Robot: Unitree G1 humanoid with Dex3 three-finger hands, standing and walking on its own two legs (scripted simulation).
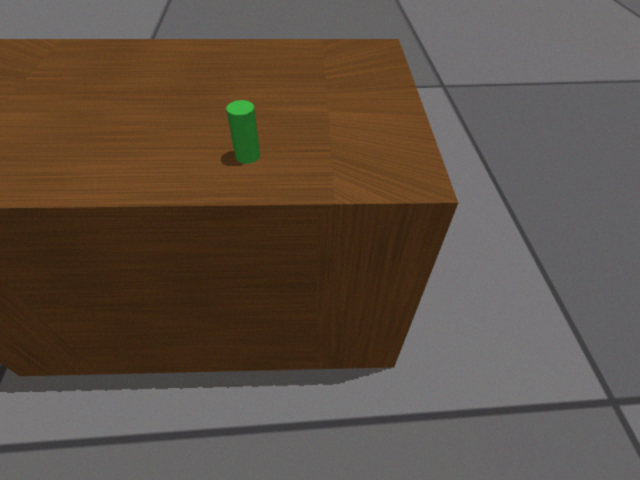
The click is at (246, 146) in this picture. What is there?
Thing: slim round
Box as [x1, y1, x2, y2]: [226, 100, 259, 163]
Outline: 237,100 228,104 226,109 235,157 238,161 247,163 252,162 259,157 253,105 250,102 245,100
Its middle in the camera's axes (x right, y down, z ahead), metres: -0.15 -0.21 +0.76
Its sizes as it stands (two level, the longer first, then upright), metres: 0.050 0.050 0.109
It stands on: a support 0.75 m high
